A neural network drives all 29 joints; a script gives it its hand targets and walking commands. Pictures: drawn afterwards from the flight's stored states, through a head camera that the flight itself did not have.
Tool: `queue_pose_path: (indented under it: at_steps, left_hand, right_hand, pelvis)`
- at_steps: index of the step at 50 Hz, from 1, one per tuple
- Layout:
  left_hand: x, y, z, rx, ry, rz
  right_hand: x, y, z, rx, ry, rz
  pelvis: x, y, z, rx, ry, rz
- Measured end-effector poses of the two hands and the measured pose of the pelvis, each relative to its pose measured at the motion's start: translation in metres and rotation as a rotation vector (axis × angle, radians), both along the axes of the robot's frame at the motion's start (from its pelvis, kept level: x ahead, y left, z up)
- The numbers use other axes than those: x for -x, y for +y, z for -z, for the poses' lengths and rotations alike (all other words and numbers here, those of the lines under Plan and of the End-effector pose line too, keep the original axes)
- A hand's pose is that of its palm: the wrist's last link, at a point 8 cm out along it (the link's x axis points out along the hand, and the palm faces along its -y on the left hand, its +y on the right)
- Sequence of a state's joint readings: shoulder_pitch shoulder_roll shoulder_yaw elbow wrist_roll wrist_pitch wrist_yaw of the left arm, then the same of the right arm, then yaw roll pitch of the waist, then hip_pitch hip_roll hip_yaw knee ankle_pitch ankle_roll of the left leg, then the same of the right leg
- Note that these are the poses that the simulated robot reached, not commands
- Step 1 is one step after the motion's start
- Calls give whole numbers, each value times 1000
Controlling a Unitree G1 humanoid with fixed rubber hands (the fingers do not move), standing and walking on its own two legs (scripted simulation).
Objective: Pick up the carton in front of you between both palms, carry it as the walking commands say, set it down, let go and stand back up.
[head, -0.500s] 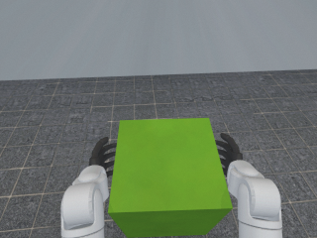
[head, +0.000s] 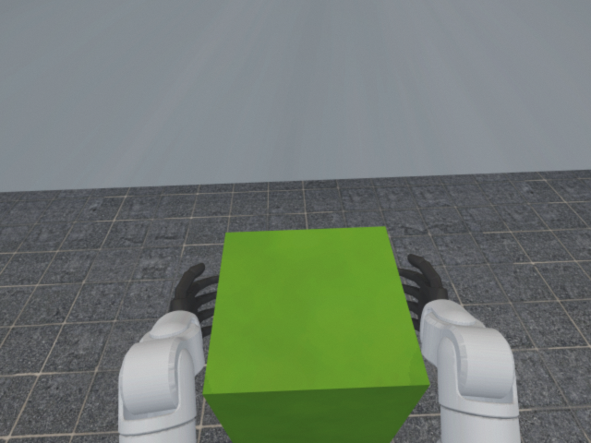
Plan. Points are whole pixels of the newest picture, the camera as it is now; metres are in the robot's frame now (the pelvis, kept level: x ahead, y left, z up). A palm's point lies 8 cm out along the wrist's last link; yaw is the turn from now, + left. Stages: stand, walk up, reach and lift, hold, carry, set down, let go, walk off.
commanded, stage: carry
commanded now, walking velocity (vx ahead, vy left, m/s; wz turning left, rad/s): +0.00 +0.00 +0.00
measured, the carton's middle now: (309, 344) +0.27 +0.00 +0.02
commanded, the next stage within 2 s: hold in 1.40 s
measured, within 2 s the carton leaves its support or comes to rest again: neither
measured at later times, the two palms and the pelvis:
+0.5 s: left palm (179, 328) +0.27 +0.16 +0.08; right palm (417, 316) +0.28 -0.14 +0.08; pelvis +0.01 +0.01 +0.00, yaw +1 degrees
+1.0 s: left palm (183, 370) +0.23 +0.16 +0.04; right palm (421, 358) +0.24 -0.14 +0.04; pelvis -0.04 +0.01 +0.00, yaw +0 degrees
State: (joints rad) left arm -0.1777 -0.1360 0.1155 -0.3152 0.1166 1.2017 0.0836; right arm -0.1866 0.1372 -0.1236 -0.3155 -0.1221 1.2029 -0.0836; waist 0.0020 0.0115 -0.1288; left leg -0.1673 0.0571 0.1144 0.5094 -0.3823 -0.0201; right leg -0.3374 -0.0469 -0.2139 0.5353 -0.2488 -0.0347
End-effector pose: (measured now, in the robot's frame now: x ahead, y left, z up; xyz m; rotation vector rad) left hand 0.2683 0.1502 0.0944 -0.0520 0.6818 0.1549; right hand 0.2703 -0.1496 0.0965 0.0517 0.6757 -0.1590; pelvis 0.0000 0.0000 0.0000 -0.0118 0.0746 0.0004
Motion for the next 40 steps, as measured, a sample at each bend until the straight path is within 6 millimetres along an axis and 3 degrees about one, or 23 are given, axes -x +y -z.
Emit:
queue_pose_path:
  at_steps: [7, 17, 32, 40]
  left_hand:
    - [-10, 8, 5, -2, 34, -8]
    - [-14, 12, 3, -2, 26, -7]
    - [15, 11, 30, -27, 63, 5]
    - [28, 10, 35, -49, 33, 19]
  right_hand:
    - [-13, 8, 5, 5, 34, -12]
    - [-16, 12, 4, 3, 25, -10]
    - [12, 11, 33, 19, 63, -30]
    - [25, 10, 37, 40, 33, -46]
  pelvis:
    - [-16, 5, -2, -2, -4, -3]
    - [-18, 9, -1, -1, -5, -7]
    - [6, 8, 5, -2, -34, -12]
    - [24, 7, 2, -6, -45, -11]
